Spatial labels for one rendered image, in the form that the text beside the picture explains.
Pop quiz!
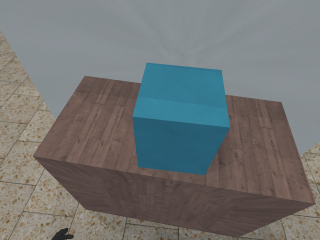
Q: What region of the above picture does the carton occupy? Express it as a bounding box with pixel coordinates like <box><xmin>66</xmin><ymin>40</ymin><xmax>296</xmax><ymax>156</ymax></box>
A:
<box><xmin>132</xmin><ymin>63</ymin><xmax>230</xmax><ymax>175</ymax></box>

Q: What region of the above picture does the robot left hand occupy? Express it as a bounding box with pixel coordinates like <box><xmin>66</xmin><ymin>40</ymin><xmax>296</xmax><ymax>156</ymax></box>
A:
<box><xmin>51</xmin><ymin>228</ymin><xmax>74</xmax><ymax>240</ymax></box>

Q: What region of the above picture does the pedestal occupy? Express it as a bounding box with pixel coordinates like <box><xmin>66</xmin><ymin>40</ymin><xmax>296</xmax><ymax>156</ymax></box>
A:
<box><xmin>33</xmin><ymin>76</ymin><xmax>316</xmax><ymax>238</ymax></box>

